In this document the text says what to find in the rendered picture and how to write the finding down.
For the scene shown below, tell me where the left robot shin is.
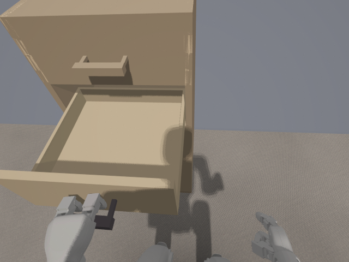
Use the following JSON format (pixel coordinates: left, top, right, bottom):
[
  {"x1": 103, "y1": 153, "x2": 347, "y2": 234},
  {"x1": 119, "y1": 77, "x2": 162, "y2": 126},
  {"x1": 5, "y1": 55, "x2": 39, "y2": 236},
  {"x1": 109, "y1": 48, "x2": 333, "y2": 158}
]
[{"x1": 157, "y1": 242, "x2": 167, "y2": 247}]

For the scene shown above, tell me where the robot left hand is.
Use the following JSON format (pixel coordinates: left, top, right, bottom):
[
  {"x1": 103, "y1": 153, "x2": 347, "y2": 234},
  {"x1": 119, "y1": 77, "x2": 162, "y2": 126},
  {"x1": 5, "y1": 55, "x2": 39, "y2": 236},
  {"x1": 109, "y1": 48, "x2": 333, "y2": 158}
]
[{"x1": 44, "y1": 193, "x2": 107, "y2": 262}]

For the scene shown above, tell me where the robot right hand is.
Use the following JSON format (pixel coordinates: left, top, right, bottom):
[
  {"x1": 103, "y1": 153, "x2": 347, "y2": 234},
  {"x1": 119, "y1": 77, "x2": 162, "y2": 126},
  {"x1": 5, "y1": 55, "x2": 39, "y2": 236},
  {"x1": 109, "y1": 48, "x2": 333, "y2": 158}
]
[{"x1": 251, "y1": 212, "x2": 293, "y2": 262}]

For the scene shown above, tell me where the drawer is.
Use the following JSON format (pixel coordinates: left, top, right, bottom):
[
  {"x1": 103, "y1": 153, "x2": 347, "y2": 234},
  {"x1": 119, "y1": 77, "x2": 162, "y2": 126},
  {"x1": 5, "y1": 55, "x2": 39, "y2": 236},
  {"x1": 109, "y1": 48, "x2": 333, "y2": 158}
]
[{"x1": 0, "y1": 87, "x2": 186, "y2": 215}]

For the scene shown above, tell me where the right robot forearm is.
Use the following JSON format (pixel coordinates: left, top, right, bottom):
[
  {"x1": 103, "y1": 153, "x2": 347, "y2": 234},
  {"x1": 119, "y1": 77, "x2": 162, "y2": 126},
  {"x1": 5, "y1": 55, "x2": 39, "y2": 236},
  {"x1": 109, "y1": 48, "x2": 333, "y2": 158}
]
[{"x1": 273, "y1": 251, "x2": 300, "y2": 262}]

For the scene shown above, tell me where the left robot thigh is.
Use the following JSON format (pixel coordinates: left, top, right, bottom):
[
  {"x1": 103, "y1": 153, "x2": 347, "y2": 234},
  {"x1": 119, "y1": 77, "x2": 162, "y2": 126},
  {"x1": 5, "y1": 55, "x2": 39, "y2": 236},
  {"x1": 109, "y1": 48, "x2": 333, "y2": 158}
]
[{"x1": 137, "y1": 245, "x2": 173, "y2": 262}]

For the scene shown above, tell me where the cabinet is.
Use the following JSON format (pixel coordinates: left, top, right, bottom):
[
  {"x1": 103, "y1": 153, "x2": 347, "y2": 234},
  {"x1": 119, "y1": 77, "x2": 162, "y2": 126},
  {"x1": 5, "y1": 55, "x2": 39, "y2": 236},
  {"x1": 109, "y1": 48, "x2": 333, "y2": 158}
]
[{"x1": 0, "y1": 0, "x2": 196, "y2": 193}]

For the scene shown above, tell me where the handle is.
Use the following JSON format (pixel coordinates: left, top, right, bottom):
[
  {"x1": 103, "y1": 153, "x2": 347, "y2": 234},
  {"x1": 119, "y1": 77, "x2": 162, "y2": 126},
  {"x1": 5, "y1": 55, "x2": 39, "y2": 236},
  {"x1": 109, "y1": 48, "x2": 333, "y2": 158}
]
[
  {"x1": 73, "y1": 199, "x2": 117, "y2": 230},
  {"x1": 72, "y1": 62, "x2": 126, "y2": 76}
]

